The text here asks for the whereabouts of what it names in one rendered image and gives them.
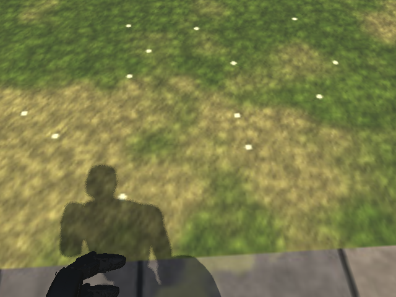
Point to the left robot hand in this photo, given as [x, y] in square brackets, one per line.
[69, 281]

